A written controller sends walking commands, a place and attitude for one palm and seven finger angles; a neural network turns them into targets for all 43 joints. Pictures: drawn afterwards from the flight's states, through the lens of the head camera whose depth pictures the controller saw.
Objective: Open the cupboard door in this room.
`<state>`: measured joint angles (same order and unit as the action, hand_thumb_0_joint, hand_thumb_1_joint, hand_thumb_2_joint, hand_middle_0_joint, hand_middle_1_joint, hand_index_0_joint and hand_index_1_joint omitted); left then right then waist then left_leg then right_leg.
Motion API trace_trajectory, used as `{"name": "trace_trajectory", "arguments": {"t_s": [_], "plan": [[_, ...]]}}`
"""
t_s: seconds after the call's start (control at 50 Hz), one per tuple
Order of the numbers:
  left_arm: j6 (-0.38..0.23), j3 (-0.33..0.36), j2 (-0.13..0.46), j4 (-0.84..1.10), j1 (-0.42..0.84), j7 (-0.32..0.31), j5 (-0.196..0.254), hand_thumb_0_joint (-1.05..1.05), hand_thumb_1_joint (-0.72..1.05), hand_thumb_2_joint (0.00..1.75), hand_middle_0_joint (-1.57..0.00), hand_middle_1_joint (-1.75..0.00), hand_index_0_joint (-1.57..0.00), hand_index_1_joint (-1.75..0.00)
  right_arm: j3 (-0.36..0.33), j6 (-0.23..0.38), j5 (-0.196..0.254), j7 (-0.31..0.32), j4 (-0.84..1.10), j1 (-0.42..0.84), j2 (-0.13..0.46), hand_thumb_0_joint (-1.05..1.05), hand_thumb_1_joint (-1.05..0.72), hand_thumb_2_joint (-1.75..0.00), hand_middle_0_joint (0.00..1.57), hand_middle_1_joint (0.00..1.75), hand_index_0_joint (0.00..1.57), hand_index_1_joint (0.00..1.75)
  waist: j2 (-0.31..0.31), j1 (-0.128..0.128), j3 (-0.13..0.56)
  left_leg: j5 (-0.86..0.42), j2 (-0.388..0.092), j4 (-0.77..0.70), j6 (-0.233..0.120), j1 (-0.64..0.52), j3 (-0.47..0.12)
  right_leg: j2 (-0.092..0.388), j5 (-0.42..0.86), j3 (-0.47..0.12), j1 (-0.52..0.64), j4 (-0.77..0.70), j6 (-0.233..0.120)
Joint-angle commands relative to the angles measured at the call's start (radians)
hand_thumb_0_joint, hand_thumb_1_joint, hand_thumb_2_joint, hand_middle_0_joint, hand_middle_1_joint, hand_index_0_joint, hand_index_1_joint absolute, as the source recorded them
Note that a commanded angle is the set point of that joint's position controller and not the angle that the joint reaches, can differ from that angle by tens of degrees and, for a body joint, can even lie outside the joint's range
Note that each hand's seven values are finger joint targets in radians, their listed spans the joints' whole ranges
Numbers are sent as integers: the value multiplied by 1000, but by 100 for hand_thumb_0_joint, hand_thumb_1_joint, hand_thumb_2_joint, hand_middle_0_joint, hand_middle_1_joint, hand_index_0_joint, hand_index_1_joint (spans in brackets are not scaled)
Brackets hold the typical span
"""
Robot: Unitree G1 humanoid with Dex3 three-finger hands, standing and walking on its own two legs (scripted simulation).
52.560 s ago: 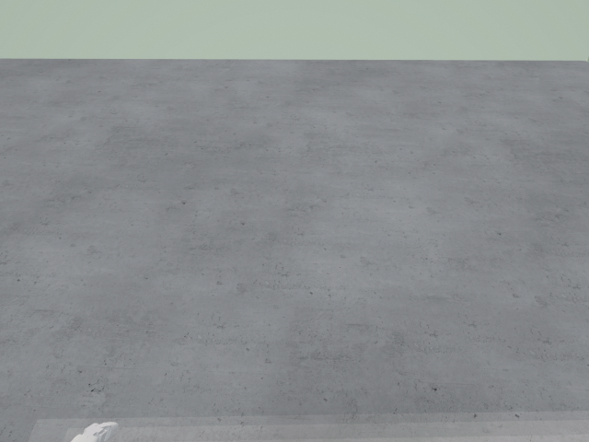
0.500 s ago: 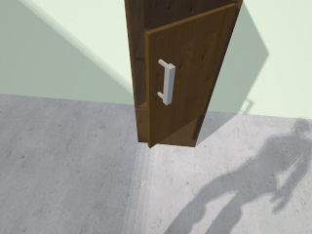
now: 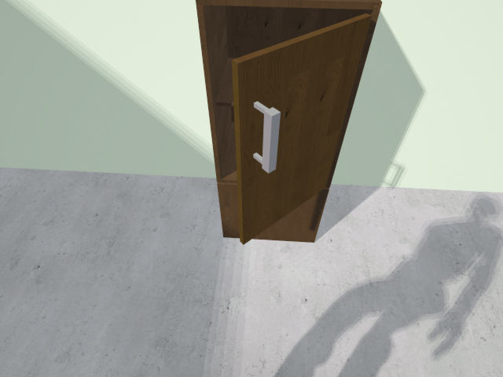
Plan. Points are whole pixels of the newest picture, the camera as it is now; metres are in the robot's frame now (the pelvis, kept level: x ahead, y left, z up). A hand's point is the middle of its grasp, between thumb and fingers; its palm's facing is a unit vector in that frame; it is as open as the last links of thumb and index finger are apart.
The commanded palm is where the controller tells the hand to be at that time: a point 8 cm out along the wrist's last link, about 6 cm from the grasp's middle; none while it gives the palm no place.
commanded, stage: let the arm hang, fingers relaxed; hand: left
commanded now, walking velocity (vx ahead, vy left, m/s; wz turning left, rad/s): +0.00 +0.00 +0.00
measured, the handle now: (264, 137) +0.58 +0.00 +0.06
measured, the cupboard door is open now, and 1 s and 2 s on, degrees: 43 43 43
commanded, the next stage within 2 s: look to check the result in 0.10 s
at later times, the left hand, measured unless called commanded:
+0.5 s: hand out of the picture +0.00 +0.16 -0.17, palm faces +0.05 -0.98 -0.18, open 7.4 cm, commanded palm none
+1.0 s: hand out of the picture +0.01 +0.16 -0.18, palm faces +0.01 -0.98 -0.18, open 7.4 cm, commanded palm none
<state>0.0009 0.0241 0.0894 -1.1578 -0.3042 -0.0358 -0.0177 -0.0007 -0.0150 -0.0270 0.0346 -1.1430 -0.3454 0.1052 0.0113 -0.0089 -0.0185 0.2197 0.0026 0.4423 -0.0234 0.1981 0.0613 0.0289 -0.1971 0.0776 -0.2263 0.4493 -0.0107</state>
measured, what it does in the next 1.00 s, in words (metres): stands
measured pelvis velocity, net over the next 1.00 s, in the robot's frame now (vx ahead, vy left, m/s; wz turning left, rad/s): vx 0.01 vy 0.00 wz -0.06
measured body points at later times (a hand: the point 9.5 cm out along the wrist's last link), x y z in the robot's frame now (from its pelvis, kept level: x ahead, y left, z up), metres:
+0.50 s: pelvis +0.01 +0.00 +0.00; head +0.02 -0.01 +0.45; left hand -0.01 +0.21 -0.16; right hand -0.01 -0.20 -0.17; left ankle +0.01 +0.10 -0.74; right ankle +0.03 -0.11 -0.74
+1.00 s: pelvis +0.01 +0.00 +0.00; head +0.04 -0.01 +0.45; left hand +0.01 +0.21 -0.16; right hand +0.00 -0.22 -0.17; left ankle +0.01 +0.10 -0.74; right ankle +0.03 -0.11 -0.74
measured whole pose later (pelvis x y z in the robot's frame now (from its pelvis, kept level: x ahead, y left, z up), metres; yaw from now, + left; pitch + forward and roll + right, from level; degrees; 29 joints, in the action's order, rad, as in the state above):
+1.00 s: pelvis +0.01 +0.00 +0.00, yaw -4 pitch -1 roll +0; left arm 0.03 0.06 0.12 -1.12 -0.28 -0.02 -0.02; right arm -0.03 -0.03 -0.02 0.04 -1.11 -0.27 0.13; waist 0.01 0.00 -0.06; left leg 0.28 -0.03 0.49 -0.01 0.21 0.12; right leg 0.00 -0.23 0.02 -0.26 0.50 -0.02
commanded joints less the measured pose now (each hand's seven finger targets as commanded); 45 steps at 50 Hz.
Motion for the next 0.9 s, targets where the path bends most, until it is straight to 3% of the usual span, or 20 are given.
{"name": "trace_trajectory", "arguments": {"t_s": [0.0,0.12,0.2,0.52,0.58,0.74,0.88], "plan": [[-8,15,99,22,-79,-3,5,0,90,90,-20,-30,-20,-30,-10,14,0,4,23,-74,73,0,-90,-90,20,30,20,30,20,4,-92,87,-88,-128,-18,90,-106,72,-70,-92,-11,-102,-25],[-11,15,103,24,-79,-4,5,0,90,90,-20,-30,-20,-30,-10,13,3,3,24,-77,77,0,-90,-90,20,30,20,30,-19,4,-86,54,-87,-114,-16,76,-99,75,-63,-93,-4,-109,-24],[-11,12,101,22,-76,-3,6,0,90,90,-20,-30,-20,-30,-10,16,2,4,21,-69,77,0,-90,-90,20,30,20,30,5,3,-79,35,-91,-121,-17,62,-105,77,-31,-89,2,-103,-23],[-17,9,110,19,-67,-5,7,0,90,90,-20,-30,-20,-30,-5,20,7,5,12,-41,88,0,-90,-90,20,30,20,30,-22,6,-72,-49,-96,-121,-12,20,-95,80,27,-84,26,-110,-19],[-15,6,108,17,-61,-4,7,0,90,90,-20,-30,-20,-30,-5,18,5,4,6,-37,83,0,-90,-90,20,30,20,30,-15,3,-98,-23,-92,-126,-9,28,-91,81,6,-91,14,-119,-20],[-20,5,109,14,-65,-4,9,0,90,90,-20,-30,-20,-30,-5,21,6,7,5,-29,87,0,-90,-90,20,30,20,30,-14,4,-64,-80,-95,-117,-9,-1,-91,85,50,-86,38,-119,-21],[14,45,142,61,-17,9,-1,0,90,90,-20,-30,-20,-30,-35,-6,4,18,34,-6,125,0,-90,-90,20,30,20,30,6,-2,-100,36,-134,-65,-13,18,-57,67,-9,-132,-76,-64,-34]]}}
